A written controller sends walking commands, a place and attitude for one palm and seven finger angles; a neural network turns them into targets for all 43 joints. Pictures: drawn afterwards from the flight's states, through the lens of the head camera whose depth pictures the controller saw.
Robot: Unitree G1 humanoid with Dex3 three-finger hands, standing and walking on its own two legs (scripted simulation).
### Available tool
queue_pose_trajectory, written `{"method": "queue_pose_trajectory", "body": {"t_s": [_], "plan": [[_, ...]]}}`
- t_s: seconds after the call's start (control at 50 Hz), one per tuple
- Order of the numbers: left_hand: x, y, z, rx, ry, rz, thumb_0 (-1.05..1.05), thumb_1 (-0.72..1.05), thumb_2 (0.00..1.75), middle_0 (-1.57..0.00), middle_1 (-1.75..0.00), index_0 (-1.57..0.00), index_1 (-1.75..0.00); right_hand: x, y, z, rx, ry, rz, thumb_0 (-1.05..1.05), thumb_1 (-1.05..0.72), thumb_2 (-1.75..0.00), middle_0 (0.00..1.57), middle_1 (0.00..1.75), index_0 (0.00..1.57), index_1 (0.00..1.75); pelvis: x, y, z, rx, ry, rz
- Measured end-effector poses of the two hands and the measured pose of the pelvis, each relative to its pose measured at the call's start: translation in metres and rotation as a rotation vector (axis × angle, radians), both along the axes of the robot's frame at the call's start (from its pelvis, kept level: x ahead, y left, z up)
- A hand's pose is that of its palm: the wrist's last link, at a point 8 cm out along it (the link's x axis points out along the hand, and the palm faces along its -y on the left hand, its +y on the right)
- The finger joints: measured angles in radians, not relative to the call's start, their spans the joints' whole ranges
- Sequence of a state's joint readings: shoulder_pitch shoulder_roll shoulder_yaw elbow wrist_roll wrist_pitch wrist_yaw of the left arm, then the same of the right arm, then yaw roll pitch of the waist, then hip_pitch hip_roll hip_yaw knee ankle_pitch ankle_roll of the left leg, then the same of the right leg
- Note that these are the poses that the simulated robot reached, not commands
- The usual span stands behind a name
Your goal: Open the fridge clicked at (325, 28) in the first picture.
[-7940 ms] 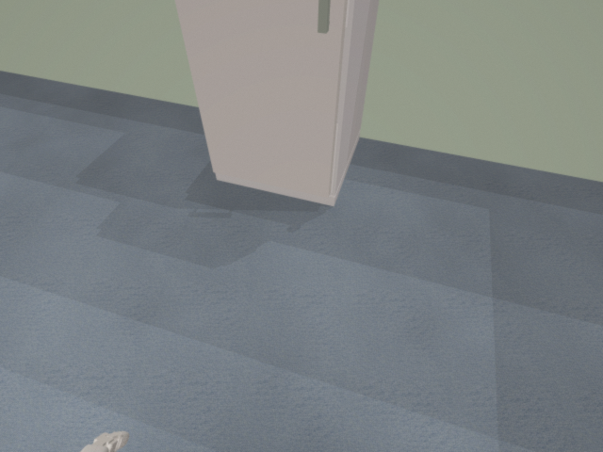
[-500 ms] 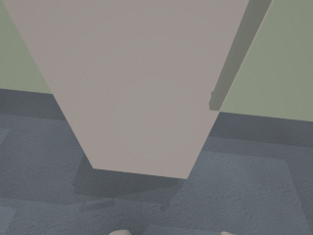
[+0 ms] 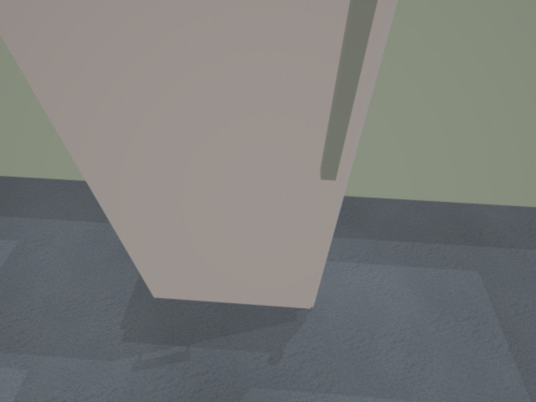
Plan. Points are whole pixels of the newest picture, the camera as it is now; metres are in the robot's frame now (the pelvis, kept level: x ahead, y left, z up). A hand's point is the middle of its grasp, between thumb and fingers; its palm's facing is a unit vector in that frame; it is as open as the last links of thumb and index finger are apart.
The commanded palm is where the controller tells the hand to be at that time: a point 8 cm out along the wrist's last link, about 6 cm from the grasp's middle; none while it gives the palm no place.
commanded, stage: come to a stop and stand still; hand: right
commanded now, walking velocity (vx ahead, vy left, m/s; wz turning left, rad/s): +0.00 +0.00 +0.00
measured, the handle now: (344, 78) +0.52 -0.09 +0.23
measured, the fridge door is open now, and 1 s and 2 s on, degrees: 0 0 0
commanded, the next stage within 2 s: look again from close up in 0.72 s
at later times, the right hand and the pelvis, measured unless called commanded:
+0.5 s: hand out of the picture -0.04 -0.14 -0.17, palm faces +0.04 +0.99 -0.16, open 7.4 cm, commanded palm none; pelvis -0.03 +0.02 +0.00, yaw -1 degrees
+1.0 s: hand out of the picture -0.03 -0.18 -0.18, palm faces +0.07 +0.98 -0.17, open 7.4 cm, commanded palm none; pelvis -0.04 -0.01 -0.01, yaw -2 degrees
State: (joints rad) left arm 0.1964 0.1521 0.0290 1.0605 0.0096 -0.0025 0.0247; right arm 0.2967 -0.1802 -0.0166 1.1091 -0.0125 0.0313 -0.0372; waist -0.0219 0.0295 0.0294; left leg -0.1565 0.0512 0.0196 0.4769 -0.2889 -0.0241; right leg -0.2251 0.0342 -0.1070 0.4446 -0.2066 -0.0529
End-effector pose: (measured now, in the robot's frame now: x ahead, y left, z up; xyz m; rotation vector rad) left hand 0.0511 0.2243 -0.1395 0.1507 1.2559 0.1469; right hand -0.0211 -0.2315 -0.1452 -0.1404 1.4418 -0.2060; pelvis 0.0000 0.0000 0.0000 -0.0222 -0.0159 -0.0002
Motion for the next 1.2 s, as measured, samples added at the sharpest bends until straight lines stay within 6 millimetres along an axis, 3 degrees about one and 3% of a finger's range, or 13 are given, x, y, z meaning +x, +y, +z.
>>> {"method": "queue_pose_trajectory", "body": {"t_s": [0.12,0.38,0.54,0.66,0.8,0.98,1.2], "plan": [[-0.029,0.007,-0.003,-0.014,0.038,0.024,0.0,0.94,0.9,-0.2,-0.3,-0.2,-0.3,-0.016,0.021,0.006,0.027,0.008,0.018,0.01,-0.91,-0.9,0.2,0.3,0.2,0.3,-0.01,0.003,0.004,0.015,-0.022,-0.002],[-0.118,0.0,-0.004,-0.043,0.22,0.07,0.0,0.91,0.9,-0.2,-0.3,-0.2,-0.3,-0.019,0.044,0.0,0.065,-0.027,0.031,0.01,-0.91,-0.9,0.2,0.3,0.2,0.3,-0.026,0.015,0.005,0.02,-0.03,-0.005],[-0.142,-0.01,-0.005,-0.069,0.273,0.086,0.01,0.91,0.9,-0.2,-0.3,-0.2,-0.3,-0.028,0.044,0.001,0.058,-0.012,0.021,0.01,-0.91,-0.9,0.2,0.3,0.2,0.3,-0.029,0.016,0.004,0.022,-0.022,-0.009],[-0.135,-0.013,-0.006,-0.076,0.257,0.075,0.0,0.91,0.9,-0.2,-0.3,-0.2,-0.3,-0.034,0.045,-0.001,0.057,-0.003,0.019,0.01,-0.91,-0.9,0.2,0.3,0.2,0.3,-0.03,0.016,0.003,0.03,-0.016,-0.011],[-0.092,-0.01,-0.008,-0.033,0.102,0.014,0.01,0.91,0.9,-0.2,-0.3,-0.2,-0.3,-0.033,0.035,-0.009,0.06,-0.064,0.021,0.01,-0.9,-0.9,0.2,0.3,0.2,0.3,-0.034,0.006,-0.004,0.045,-0.034,-0.031],[-0.053,-0.001,0.003,0.031,-0.026,-0.032,0.02,0.92,0.9,-0.2,-0.3,-0.2,-0.3,-0.023,0.008,-0.01,0.04,-0.147,0.014,0.01,-0.9,-0.9,0.2,0.3,0.2,0.3,-0.039,-0.008,-0.006,0.045,-0.026,-0.038],[-0.038,-0.004,0.012,0.04,-0.063,-0.074,0.01,0.91,0.9,-0.2,-0.3,-0.2,-0.3,-0.04,-0.017,-0.003,0.007,-0.128,0.012,0.01,-0.9,-0.9,0.2,0.3,0.2,0.3,-0.046,-0.014,-0.002,0.046,-0.019,-0.041]]}}
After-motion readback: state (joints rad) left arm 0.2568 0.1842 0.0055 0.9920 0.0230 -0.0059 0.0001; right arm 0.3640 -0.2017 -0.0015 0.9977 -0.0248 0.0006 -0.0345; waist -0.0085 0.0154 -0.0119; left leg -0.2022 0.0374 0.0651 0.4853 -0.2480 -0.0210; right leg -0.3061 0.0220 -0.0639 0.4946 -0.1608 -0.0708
